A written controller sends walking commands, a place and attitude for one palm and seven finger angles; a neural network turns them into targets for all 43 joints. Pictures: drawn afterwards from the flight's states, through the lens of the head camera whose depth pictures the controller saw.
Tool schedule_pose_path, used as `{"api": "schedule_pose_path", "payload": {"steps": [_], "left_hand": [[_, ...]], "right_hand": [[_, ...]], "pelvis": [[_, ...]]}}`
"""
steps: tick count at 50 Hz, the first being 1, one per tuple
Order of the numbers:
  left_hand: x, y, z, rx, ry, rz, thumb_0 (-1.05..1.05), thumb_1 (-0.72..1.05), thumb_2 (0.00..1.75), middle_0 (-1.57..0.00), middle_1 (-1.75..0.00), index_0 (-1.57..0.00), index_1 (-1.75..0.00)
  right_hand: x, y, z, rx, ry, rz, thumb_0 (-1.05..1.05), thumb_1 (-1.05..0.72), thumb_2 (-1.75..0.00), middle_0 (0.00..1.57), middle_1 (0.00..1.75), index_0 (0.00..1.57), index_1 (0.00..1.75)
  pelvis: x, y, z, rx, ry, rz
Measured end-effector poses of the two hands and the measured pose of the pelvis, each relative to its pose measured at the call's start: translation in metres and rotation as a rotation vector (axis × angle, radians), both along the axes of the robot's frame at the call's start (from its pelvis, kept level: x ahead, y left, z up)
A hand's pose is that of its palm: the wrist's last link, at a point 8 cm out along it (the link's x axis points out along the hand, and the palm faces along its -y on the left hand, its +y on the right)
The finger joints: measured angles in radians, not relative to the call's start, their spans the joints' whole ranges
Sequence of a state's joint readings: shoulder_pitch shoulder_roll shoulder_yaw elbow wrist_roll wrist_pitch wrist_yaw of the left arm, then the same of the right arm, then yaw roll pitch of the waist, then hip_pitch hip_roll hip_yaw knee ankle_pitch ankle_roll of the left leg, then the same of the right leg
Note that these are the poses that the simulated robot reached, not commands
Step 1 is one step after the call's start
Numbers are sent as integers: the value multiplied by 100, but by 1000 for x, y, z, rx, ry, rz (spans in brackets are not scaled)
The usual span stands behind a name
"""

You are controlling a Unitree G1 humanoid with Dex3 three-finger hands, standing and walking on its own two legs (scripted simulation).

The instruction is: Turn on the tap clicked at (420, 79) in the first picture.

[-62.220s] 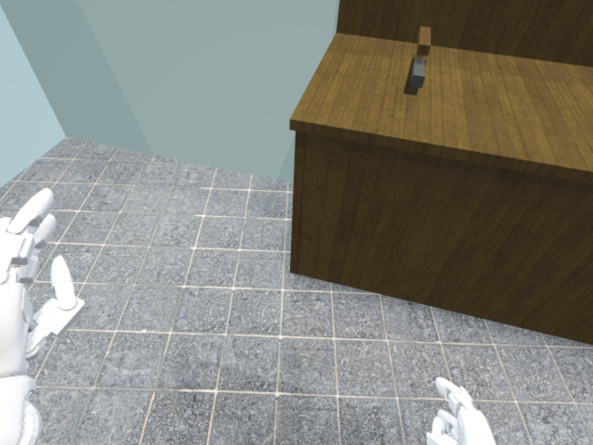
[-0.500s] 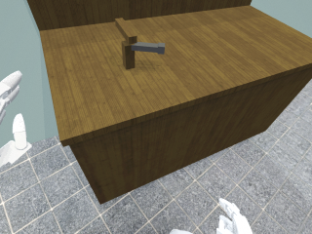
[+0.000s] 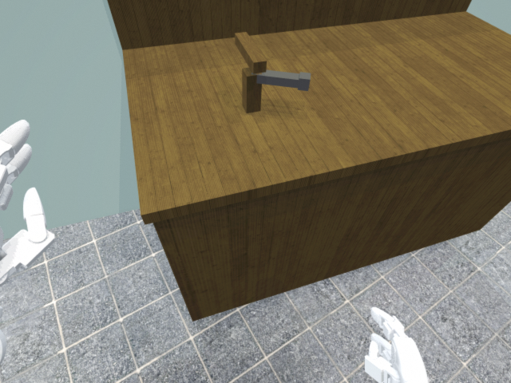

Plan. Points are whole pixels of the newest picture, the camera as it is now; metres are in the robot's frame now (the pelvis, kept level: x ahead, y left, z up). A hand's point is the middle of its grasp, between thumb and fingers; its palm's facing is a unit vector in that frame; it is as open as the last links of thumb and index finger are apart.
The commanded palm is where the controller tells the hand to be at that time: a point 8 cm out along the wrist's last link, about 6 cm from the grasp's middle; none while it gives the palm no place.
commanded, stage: come to a stop and stand still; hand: left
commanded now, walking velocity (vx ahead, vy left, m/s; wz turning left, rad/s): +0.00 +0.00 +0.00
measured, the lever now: (304, 81) +0.70 -0.06 +0.11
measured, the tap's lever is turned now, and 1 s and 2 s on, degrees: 62 62 62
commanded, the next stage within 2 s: look again from close up in 0.14 s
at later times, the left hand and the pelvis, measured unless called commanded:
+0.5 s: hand (30, 247) +0.22 +0.27 +0.17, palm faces +0.37 -0.84 -0.41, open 7.4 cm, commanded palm +0.17 +0.30 +0.19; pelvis +0.00 +0.02 +0.01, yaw +0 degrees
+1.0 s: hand (90, 218) +0.27 +0.23 +0.16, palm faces +0.33 -0.88 -0.33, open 7.4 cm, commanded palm +0.21 +0.27 +0.19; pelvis +0.05 -0.01 +0.00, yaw +0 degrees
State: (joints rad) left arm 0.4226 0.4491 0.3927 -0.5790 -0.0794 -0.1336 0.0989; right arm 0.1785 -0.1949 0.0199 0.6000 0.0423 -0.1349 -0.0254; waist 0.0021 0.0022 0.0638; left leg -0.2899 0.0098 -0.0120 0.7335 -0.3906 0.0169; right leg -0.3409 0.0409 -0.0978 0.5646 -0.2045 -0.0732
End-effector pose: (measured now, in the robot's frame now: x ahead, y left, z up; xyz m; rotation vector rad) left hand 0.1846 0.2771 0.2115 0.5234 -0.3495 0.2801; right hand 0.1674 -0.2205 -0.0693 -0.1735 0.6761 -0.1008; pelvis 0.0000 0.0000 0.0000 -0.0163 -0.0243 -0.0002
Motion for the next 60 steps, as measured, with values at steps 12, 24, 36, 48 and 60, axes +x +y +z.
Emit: {"api": "schedule_pose_path", "payload": {"steps": [12, 24, 36, 48, 60], "left_hand": [[-7, 13, -51, -144, 201, 76, 2, 89, 90, -21, -30, -21, -30], [-2, 28, -22, -69, 92, 67, 1, 89, 90, -21, -30, -21, -30], [0, 27, -37, -139, 121, 83, 2, 89, 90, -21, -30, -21, -30], [45, -1, -37, -153, 80, 50, 1, 89, 90, -21, -30, -21, -30], [75, -30, -22, -39, 81, 29, 2, 89, 90, -21, -30, -21, -30]], "right_hand": [[-13, 11, -2, -28, 58, 9, 2, -90, -90, 20, 30, 20, 30], [-2, 15, 7, -27, 14, -15, 2, -90, -90, 20, 30, 20, 30], [3, 22, 5, -43, 48, 14, 2, -90, -90, 20, 30, 20, 30], [38, 5, -6, 2, 66, 11, 2, -90, -90, 20, 30, 20, 30], [68, -35, -18, -19, 147, -5, 1, -90, -90, 20, 30, 20, 30]], "pelvis": [[2, 12, 5, 21, 3, -6], [3, 22, 7, 13, 12, -5], [11, 23, 8, 16, 7, -10], [43, -2, -2, -14, 26, 7], [78, -35, -6, -1, 8, 42]]}}
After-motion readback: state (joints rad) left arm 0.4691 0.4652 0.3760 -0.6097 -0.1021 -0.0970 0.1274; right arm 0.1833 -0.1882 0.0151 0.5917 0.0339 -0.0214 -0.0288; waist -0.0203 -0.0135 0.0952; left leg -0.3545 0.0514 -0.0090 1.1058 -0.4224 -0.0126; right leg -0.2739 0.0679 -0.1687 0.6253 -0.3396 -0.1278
